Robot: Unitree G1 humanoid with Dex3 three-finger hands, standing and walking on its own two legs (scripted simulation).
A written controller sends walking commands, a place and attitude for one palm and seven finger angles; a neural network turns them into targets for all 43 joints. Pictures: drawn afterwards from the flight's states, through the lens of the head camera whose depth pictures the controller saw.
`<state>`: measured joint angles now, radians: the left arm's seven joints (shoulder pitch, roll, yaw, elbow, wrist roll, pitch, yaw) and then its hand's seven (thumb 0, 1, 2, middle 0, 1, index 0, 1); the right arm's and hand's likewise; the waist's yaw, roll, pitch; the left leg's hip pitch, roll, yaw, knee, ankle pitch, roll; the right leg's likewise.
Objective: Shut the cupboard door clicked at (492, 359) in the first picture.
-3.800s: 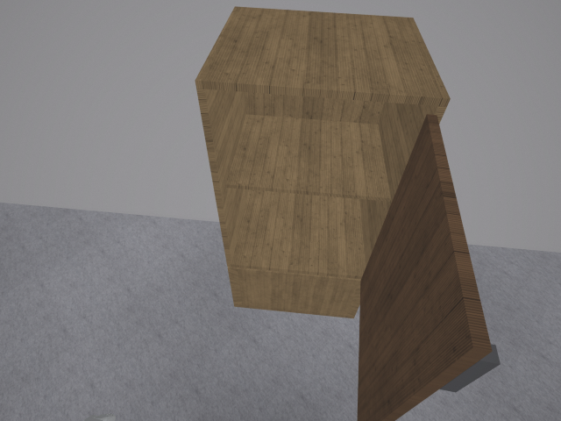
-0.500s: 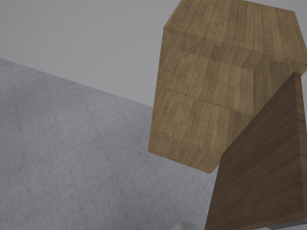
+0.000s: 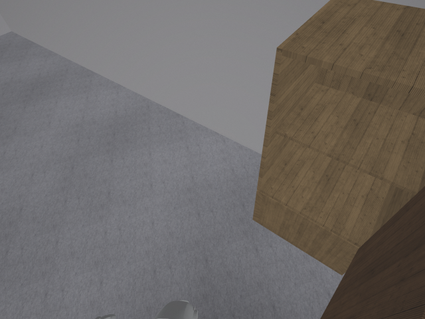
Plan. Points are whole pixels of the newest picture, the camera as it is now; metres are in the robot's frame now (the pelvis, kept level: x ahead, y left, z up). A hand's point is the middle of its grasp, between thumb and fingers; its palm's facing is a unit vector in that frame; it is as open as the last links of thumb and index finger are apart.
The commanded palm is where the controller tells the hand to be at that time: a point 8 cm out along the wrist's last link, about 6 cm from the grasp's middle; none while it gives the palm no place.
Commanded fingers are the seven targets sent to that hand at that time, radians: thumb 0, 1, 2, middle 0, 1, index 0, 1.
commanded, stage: walk to a spot facing it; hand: left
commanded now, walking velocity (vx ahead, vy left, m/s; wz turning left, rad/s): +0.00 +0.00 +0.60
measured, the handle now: out of the picture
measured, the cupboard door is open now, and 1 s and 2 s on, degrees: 85 61 36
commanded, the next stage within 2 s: turn to face it in 1.94 s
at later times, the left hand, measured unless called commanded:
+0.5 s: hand out of the picture -0.03 +0.25 -0.18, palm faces +0.31 -0.92 -0.25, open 7.3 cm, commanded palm none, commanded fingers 0.00 0.90 0.90 -0.20 -0.30 -0.20 -0.30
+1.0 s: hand out of the picture +0.04 +0.23 -0.15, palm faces +0.58 -0.77 -0.25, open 7.2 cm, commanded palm none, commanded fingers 0.00 0.90 0.90 -0.20 -0.30 -0.20 -0.30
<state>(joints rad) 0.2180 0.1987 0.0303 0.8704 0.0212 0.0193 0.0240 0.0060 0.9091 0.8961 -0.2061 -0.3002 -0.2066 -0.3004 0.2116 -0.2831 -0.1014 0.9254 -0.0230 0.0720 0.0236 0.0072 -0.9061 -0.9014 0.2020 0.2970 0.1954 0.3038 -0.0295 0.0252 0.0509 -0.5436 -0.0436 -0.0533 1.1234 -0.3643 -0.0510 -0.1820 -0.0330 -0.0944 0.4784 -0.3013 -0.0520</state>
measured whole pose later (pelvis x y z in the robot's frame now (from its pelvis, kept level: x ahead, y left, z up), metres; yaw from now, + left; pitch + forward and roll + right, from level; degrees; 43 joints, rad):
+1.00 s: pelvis +0.12 +0.05 +0.00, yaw +36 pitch +0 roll +0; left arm 0.31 0.16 0.06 0.97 0.03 -0.05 0.01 0.00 0.94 0.90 -0.21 -0.30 -0.21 -0.30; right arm 0.39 -0.08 -0.08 1.06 -0.02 0.05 0.04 0.01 -0.91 -0.90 0.20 0.30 0.19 0.30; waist -0.04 0.04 0.02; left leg -0.61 0.10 0.06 1.09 -0.23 -0.02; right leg -0.10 -0.10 -0.23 0.38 -0.27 0.03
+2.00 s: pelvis +0.44 +0.37 +0.00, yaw +49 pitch +1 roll +0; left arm 0.45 0.13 0.03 1.12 0.04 -0.07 0.00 0.01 0.92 0.90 -0.20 -0.30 -0.20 -0.30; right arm 0.17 -0.20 -0.06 1.02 -0.02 0.01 0.04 0.01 -0.91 -0.90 0.20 0.30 0.19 0.30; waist 0.04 0.01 0.05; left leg -0.59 0.12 0.09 0.82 -0.15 -0.01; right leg -0.02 -0.05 -0.27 0.32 -0.30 -0.01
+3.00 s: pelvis +0.53 +0.52 -0.01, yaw +25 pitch +3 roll +0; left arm 0.21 0.22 0.07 0.92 0.03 0.05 -0.01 0.01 0.91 0.90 -0.21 -0.30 -0.21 -0.30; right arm 0.11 -0.22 -0.05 0.89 -0.01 0.04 -0.02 0.01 -0.91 -0.90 0.20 0.30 0.19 0.30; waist 0.03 -0.03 0.07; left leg -0.35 0.04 0.02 0.68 -0.39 -0.08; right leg -0.34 0.06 0.08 0.51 -0.21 -0.02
